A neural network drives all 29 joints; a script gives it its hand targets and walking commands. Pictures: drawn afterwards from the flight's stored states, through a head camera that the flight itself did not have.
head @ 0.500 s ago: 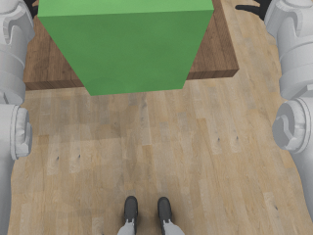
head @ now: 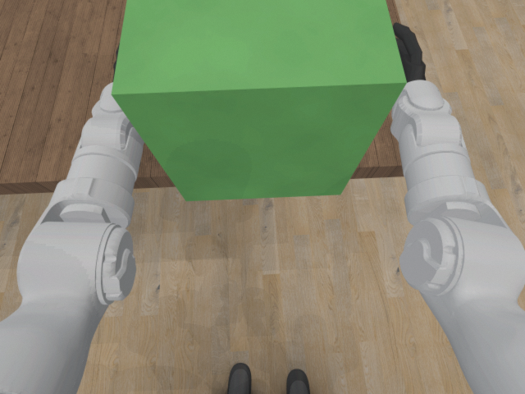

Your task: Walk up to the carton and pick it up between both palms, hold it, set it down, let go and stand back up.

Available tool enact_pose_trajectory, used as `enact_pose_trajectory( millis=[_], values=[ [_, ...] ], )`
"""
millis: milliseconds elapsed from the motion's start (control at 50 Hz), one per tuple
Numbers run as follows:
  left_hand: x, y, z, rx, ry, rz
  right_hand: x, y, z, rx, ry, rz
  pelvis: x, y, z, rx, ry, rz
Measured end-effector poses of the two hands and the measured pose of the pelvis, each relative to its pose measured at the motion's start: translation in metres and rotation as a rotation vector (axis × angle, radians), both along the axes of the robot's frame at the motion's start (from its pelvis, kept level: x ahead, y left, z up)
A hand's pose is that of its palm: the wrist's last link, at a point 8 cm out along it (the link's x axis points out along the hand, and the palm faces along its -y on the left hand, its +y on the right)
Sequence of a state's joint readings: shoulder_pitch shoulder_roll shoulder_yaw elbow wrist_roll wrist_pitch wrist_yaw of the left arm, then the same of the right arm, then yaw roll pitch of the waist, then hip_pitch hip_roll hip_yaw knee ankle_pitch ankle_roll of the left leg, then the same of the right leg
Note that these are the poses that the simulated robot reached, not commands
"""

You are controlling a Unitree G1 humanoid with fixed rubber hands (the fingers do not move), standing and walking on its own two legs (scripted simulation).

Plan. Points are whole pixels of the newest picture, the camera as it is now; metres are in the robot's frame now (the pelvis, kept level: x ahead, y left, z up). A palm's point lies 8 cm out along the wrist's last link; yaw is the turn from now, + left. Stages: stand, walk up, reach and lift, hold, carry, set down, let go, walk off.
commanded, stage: reach and lift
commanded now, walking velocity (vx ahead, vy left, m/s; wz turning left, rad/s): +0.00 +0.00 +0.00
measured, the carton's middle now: (258, 71) +0.56 -0.01 +0.07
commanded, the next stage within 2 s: none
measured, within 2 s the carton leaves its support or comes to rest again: leaves its support in 1.10 s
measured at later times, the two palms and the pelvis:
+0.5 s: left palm (145, 105) +0.53 +0.16 +0.04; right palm (382, 98) +0.52 -0.18 +0.04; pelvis +0.02 +0.00 +0.00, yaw -2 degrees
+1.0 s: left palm (146, 110) +0.52 +0.15 +0.04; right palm (388, 107) +0.51 -0.18 +0.05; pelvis +0.01 +0.01 +0.00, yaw -2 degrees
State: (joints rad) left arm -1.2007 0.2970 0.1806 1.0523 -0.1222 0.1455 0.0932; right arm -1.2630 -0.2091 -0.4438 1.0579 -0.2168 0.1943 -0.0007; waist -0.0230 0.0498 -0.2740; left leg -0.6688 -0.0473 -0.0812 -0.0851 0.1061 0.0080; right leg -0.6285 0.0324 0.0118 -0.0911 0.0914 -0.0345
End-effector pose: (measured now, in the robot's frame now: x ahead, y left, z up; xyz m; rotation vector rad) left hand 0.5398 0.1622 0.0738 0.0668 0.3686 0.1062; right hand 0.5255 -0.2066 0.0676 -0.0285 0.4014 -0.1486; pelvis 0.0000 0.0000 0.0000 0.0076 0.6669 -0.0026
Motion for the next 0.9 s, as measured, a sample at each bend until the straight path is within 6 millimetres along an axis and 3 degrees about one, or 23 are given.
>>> enact_pose_trajectory(
  millis=[40, 120, 280, 600, 900],
  values=[
    [0.003, -0.002, -0.010, -0.023, 0.013, 0.009, 0.004, 0.003, -0.001, -0.017, -0.011, 0.021, 0.002, -0.001, -0.001, -0.006, 0.013, -0.035],
    [0.007, -0.003, -0.023, -0.048, -0.024, 0.025, 0.005, 0.029, -0.012, -0.010, -0.041, 0.050, 0.011, -0.001, -0.003, -0.010, 0.058, -0.043],
    [0.004, -0.003, -0.034, -0.055, -0.060, 0.008, 0.007, 0.028, -0.021, -0.018, -0.094, 0.047, 0.018, 0.002, -0.006, -0.001, 0.082, -0.076],
    [-0.008, -0.008, -0.034, 0.011, -0.053, -0.001, -0.006, 0.023, -0.025, 0.026, -0.111, 0.035, 0.025, 0.004, -0.004, 0.001, 0.051, -0.010],
    [-0.014, -0.011, -0.033, 0.009, -0.030, -0.024, -0.018, 0.021, -0.023, 0.017, -0.100, 0.012, 0.016, 0.004, -0.002, 0.000, 0.016, -0.008]
  ],
)
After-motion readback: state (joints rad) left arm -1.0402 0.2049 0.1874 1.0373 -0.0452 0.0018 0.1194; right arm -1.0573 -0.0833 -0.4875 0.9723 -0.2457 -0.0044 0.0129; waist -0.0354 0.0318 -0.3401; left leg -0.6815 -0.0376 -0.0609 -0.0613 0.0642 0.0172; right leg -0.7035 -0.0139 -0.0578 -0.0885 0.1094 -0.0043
